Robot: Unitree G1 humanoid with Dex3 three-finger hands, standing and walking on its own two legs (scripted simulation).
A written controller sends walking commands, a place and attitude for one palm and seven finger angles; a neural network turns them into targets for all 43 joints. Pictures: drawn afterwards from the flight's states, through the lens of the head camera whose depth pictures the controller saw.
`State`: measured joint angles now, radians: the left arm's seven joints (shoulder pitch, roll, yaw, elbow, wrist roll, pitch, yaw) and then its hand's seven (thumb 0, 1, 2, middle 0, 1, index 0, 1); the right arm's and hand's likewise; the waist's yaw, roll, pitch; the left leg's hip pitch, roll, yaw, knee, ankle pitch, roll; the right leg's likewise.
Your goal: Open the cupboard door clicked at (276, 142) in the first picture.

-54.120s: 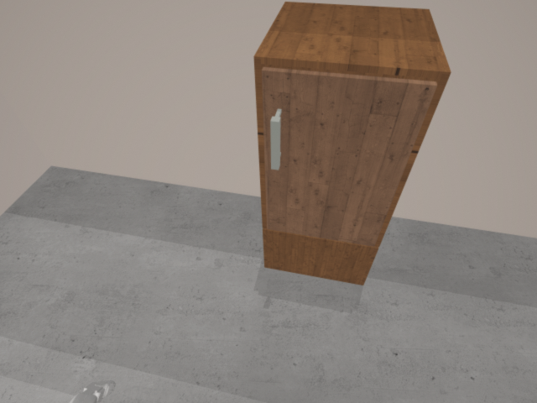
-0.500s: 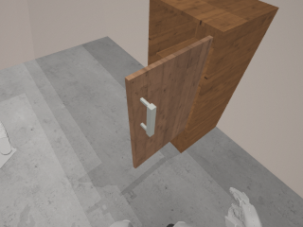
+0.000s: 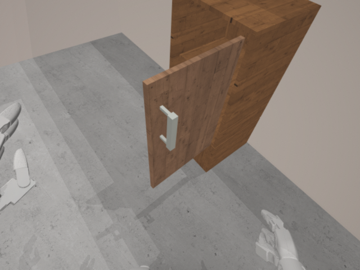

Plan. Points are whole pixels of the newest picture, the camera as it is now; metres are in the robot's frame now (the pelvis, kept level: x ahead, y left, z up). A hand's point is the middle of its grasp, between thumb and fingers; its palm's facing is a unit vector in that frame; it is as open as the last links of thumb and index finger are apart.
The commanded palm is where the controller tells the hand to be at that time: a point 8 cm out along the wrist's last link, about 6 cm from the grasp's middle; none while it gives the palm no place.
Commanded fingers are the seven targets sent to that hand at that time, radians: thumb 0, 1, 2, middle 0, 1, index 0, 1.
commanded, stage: step back with the hand held close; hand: left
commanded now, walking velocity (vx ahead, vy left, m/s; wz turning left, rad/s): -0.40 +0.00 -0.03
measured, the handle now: (167, 128) +0.50 +0.07 -0.04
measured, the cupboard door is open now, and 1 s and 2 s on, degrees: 93 93 93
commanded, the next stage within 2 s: stop stepping back and stand still in 0.16 s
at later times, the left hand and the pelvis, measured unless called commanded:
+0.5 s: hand out of the picture +0.06 +0.23 +0.16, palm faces +0.37 -0.78 -0.50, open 7.4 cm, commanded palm +0.01 +0.27 +0.18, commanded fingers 0.00 0.90 0.90 -0.20 -0.30 -0.20 -0.30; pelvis -0.15 -0.03 +0.00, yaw -3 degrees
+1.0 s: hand out of the picture +0.01 +0.23 +0.17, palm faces +0.41 -0.79 -0.45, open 7.4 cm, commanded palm -0.04 +0.27 +0.18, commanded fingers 0.00 0.90 0.90 -0.20 -0.30 -0.20 -0.30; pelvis -0.19 -0.02 +0.00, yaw -1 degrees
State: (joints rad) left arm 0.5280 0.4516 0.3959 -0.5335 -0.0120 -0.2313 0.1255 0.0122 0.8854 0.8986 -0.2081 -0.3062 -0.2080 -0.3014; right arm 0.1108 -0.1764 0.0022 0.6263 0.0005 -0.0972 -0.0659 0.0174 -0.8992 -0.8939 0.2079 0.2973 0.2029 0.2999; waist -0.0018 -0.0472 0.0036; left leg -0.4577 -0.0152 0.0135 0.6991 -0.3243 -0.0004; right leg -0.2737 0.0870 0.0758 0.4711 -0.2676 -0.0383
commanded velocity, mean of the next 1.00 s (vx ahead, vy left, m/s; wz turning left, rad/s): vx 0.04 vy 0.04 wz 0.00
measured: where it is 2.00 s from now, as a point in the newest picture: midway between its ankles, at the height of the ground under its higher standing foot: outside the picture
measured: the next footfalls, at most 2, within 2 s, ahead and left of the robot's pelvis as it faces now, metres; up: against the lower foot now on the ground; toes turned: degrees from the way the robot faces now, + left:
left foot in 0.06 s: +0.02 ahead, +0.09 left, +0.00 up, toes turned +0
right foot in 0.48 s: -0.17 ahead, -0.11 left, +0.00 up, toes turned -4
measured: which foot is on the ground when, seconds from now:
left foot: up 0.00-0.04, down 0.06-0.48, up 0.50-0.74, down 0.76-1.00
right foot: down 0.00-0.08, up 0.10-0.46, down 0.48-1.00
